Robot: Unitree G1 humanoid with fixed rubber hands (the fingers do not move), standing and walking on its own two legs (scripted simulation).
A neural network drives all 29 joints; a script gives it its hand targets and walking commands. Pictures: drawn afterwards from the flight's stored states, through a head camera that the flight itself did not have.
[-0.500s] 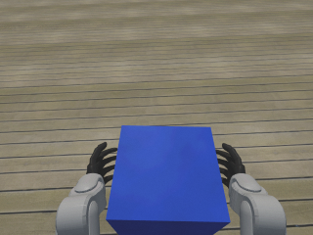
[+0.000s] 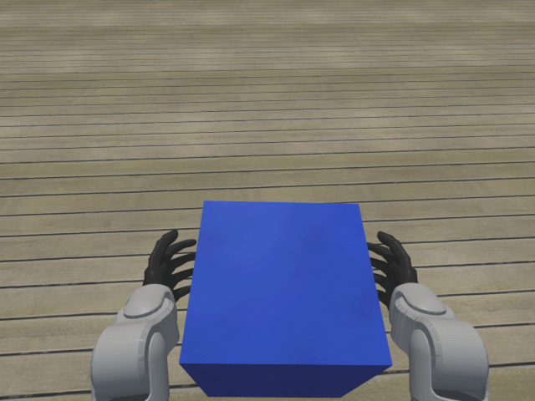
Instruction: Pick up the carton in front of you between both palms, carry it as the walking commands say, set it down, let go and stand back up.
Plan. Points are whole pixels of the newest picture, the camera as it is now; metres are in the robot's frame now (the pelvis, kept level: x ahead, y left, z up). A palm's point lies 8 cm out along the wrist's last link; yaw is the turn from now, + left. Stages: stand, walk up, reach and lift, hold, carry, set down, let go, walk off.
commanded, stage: carry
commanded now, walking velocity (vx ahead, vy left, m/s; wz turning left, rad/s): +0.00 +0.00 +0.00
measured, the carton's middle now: (277, 307) +0.26 +0.00 +0.03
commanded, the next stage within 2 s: none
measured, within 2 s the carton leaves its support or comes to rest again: neither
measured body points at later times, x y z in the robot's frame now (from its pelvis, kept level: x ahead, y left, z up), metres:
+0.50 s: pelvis +0.07 +0.00 -0.01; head +0.07 +0.00 +0.44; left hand +0.34 +0.17 +0.05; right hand +0.35 -0.13 +0.05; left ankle -0.08 +0.08 -0.73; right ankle +0.09 -0.11 -0.74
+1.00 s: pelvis +0.03 +0.00 -0.01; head +0.01 +0.00 +0.44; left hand +0.32 +0.17 +0.02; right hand +0.33 -0.13 +0.02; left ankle -0.08 +0.07 -0.74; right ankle +0.09 -0.12 -0.74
